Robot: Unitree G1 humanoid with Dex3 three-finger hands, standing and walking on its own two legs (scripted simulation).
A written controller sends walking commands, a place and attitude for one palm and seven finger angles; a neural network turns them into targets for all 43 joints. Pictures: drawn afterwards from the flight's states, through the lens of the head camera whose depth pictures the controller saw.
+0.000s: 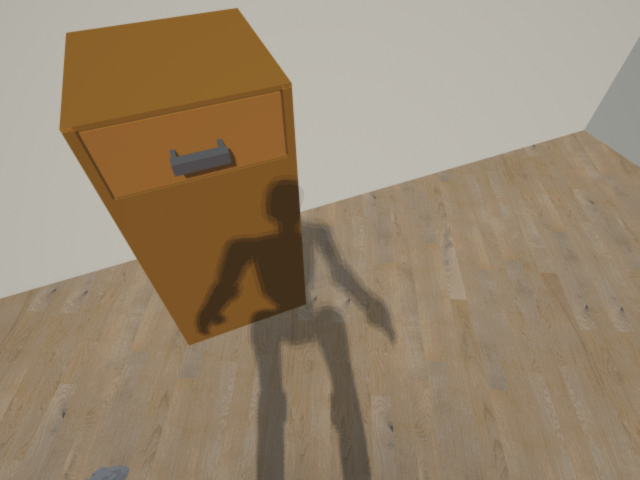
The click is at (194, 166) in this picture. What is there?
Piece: drawer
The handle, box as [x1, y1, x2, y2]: [169, 139, 231, 176]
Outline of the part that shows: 226,146 223,145 221,139 217,139 219,146 218,147 177,157 173,149 169,150 171,155 169,159 175,176 231,162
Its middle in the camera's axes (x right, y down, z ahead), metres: -0.25 -0.17 +0.78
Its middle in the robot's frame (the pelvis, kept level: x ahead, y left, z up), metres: +0.69 +0.29 -0.01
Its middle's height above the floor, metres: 0.76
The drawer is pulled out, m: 0.00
